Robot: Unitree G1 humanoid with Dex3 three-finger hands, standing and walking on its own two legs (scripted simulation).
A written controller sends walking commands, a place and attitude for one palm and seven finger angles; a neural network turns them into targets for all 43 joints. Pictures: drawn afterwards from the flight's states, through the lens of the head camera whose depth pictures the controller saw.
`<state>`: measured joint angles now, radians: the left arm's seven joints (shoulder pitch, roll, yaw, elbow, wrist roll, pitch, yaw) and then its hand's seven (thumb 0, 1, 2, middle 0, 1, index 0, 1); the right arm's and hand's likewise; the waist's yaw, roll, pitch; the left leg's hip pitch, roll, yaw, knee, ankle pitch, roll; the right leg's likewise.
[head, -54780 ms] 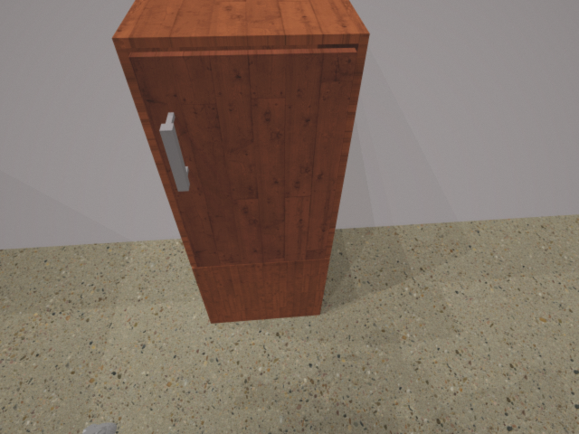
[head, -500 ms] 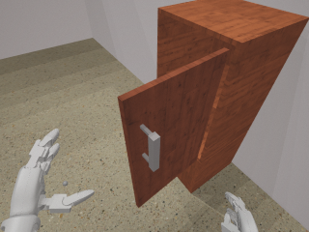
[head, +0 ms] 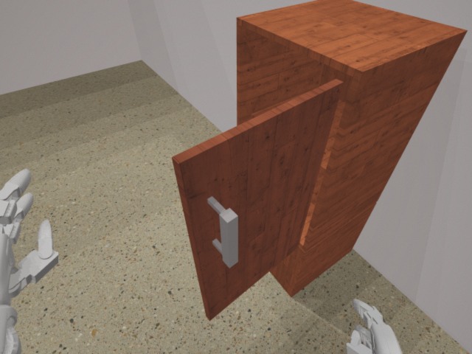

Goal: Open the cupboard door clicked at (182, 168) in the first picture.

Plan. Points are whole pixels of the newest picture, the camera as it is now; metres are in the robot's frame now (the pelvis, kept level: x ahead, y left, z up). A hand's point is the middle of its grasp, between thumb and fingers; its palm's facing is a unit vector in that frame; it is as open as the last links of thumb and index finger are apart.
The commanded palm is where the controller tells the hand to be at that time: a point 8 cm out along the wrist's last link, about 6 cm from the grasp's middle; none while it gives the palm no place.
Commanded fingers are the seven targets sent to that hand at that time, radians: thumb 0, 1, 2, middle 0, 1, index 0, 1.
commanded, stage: draw the hand back to the body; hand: left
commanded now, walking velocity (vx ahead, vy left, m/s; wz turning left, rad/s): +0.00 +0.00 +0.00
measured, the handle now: (222, 232) +0.31 +0.07 +0.05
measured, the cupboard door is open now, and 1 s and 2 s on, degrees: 95 95 95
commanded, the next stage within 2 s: step back with the hand held close in 0.26 s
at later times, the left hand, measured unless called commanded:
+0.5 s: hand (59, 247) +0.19 +0.25 +0.16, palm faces +0.45 -0.78 -0.43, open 7.4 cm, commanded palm +0.14 +0.28 +0.17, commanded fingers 0.00 0.90 0.90 -0.20 -0.30 -0.20 -0.30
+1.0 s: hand (14, 301) +0.12 +0.27 +0.15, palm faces +0.41 -0.76 -0.51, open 7.4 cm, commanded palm +0.07 +0.31 +0.17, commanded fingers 0.00 0.90 0.90 -0.20 -0.30 -0.20 -0.30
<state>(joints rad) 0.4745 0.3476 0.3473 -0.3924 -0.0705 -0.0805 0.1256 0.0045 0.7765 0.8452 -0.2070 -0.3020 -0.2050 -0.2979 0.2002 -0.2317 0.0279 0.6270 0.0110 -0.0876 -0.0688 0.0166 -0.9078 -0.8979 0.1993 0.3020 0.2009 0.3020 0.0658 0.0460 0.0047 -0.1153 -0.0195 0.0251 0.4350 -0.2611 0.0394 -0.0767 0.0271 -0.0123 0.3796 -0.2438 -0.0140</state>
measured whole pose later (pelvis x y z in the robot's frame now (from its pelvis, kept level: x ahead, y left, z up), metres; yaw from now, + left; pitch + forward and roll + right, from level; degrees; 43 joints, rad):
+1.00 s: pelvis -0.08 +0.01 -0.02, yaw -1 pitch -1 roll -1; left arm 0.56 0.42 0.44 -0.50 -0.01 -0.19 0.15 0.01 0.89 0.90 -0.22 -0.30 -0.21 -0.30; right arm 0.23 -0.23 0.00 0.53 0.02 -0.03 -0.08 0.02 -0.91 -0.90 0.20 0.30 0.20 0.30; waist 0.00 0.00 0.03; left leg -0.36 -0.02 0.06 0.59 -0.21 0.07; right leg -0.34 0.02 0.02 0.57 -0.20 0.01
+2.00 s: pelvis -0.28 +0.00 -0.01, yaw -7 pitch +0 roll +1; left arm 0.63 0.45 0.43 -0.53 -0.03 -0.20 0.13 0.01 0.89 0.90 -0.22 -0.30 -0.21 -0.30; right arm 0.28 -0.21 0.00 0.65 -0.01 -0.09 -0.06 0.01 -0.91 -0.90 0.20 0.30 0.20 0.30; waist -0.02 -0.04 -0.03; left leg -0.54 -0.04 0.01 0.92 -0.31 -0.02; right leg -0.23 0.03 -0.06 0.51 -0.27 -0.08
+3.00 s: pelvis -0.31 +0.07 -0.01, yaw -4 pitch +1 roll -1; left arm 0.32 0.38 0.20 0.07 0.02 -0.09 0.04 0.00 0.90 0.90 -0.20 -0.30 -0.20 -0.30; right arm 0.18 -0.30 0.00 0.79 -0.01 -0.09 0.00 0.01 -0.91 -0.90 0.20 0.30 0.20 0.30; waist 0.01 0.06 -0.01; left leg -0.31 0.01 0.04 0.54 -0.24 0.02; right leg -0.30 -0.06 -0.07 0.51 -0.22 0.02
